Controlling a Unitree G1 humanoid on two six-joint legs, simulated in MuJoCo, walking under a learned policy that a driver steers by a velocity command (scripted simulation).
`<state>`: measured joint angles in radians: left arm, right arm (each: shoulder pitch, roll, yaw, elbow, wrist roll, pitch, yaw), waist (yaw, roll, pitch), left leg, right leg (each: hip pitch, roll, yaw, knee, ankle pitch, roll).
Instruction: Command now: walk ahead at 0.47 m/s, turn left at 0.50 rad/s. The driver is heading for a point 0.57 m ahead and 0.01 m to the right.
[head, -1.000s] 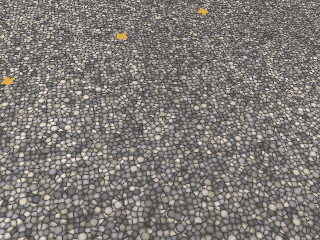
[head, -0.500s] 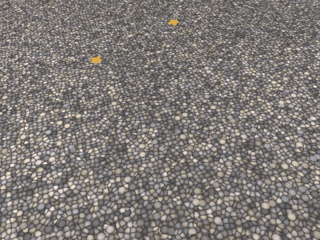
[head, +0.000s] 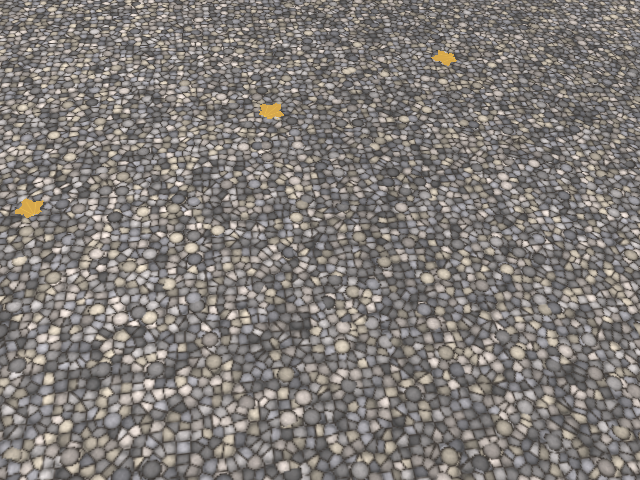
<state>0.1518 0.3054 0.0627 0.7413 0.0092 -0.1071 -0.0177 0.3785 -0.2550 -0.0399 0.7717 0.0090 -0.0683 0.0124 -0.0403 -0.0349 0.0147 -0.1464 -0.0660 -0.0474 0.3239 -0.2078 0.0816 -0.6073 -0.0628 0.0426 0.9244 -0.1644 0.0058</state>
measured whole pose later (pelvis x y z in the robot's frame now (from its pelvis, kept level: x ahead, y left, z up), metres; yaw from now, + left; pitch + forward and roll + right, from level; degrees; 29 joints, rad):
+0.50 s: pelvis +0.30 -0.03 -0.01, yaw +9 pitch +1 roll -2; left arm 0.30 0.27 0.06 0.82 0.00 -0.10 -0.03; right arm 0.23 -0.29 -0.05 0.71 0.01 -0.06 0.00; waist 0.03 0.05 0.03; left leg -0.59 0.08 -0.05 1.06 -0.30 0.01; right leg -0.19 0.08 -0.03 0.33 -0.16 -0.05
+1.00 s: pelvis +0.49 +0.05 -0.02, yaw +9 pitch +1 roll +0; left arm 0.19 0.29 0.03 0.84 0.00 0.02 0.03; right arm 0.14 -0.23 -0.02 0.75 -0.03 -0.03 0.02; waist 0.00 -0.03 0.05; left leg -0.36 -0.04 0.03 0.46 -0.11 0.05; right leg -0.40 -0.06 0.04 0.75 -0.36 0.06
